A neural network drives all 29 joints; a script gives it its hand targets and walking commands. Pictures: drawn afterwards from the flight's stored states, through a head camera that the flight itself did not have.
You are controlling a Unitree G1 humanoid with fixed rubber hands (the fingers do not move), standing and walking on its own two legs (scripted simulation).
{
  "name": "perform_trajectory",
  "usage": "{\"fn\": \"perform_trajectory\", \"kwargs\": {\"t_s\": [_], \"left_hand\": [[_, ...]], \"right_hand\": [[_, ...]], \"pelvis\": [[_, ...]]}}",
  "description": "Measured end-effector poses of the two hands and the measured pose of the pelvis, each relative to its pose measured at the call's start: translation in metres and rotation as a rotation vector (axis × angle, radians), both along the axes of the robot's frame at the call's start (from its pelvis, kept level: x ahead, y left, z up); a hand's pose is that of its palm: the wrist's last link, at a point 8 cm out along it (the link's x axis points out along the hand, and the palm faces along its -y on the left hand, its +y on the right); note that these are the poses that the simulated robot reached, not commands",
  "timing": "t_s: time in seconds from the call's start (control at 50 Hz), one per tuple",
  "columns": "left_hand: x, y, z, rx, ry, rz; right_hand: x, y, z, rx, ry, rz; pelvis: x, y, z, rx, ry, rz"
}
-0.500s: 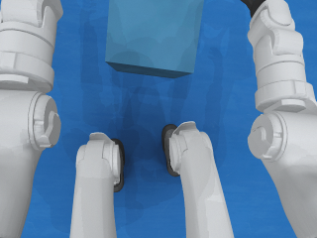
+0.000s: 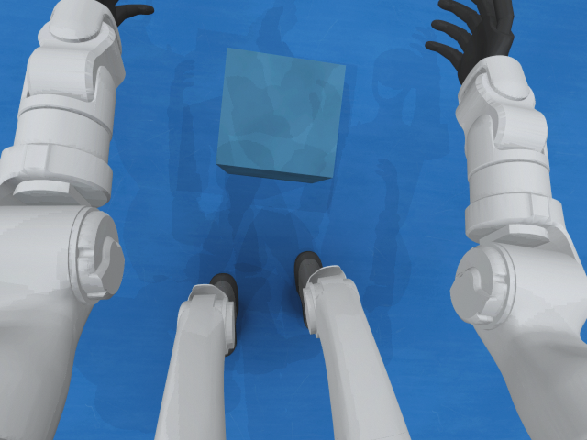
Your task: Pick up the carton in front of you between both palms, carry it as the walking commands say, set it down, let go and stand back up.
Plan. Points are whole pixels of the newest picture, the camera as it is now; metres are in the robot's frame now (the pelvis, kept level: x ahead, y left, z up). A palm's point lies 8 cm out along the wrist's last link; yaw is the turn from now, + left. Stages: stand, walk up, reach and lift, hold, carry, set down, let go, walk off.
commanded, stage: set down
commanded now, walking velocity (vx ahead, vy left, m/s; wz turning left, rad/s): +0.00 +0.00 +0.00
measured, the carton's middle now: (277, 128) +0.53 -0.06 -0.47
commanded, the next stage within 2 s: let go in 0.04 s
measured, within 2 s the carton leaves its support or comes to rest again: neither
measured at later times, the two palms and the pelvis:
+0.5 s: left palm (27, 127) +0.45 +0.15 +0.00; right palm (576, 140) +0.40 -0.27 +0.01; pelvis +0.05 -0.02 +0.12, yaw +0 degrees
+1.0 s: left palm out of the picture +0.29 +0.23 +0.10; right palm out of the picture +0.25 -0.23 +0.10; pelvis +0.10 +0.00 +0.17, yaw -2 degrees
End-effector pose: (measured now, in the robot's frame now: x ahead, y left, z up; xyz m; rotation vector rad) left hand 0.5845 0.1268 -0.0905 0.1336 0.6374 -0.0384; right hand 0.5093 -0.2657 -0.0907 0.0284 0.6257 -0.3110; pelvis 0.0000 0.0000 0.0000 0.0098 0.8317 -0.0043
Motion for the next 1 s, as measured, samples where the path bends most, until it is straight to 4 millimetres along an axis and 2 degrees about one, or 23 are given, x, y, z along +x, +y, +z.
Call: {"fn": "perform_trajectory", "kwargs": {"t_s": [0.14, 0.24, 0.4, 0.58, 0.86, 0.92, 1.0], "left_hand": [[-0.007, 0.001, 0.029, 0.015, 0.011, 0.003], [-0.034, 0.007, 0.041, 0.064, 0.031, 0.038], [-0.103, 0.02, 0.069, 0.097, 0.074, 0.086], [-0.155, 0.034, 0.113, 0.091, 0.082, 0.069], [-0.253, 0.075, 0.164, 0.086, 0.112, 0.05], [-0.271, 0.085, 0.175, 0.088, 0.114, 0.051], [-0.29, 0.098, 0.187, 0.09, 0.119, 0.055]], "right_hand": [[-0.004, 0.001, 0.029, -0.017, 0.016, 0.033], [-0.022, 0.003, 0.041, -0.054, 0.062, 0.112], [-0.074, -0.003, 0.073, -0.094, 0.148, 0.227], [-0.132, -0.008, 0.121, -0.088, 0.164, 0.238], [-0.236, 0.018, 0.178, -0.076, 0.186, 0.223], [-0.251, 0.024, 0.188, -0.075, 0.188, 0.224], [-0.26, 0.032, 0.196, -0.075, 0.187, 0.231]], "pelvis": [[0.007, -0.003, 0.034, 0.003, -0.012, 0.0], [0.017, -0.006, 0.058, 0.01, -0.039, 0.001], [0.038, -0.015, 0.097, 0.015, -0.147, 0.002], [0.058, -0.02, 0.128, 0.009, -0.292, -0.006], [0.084, -0.007, 0.163, -0.016, -0.592, -0.018], [0.089, -0.002, 0.169, -0.022, -0.662, -0.019], [0.095, 0.005, 0.174, -0.029, -0.744, -0.021]]}}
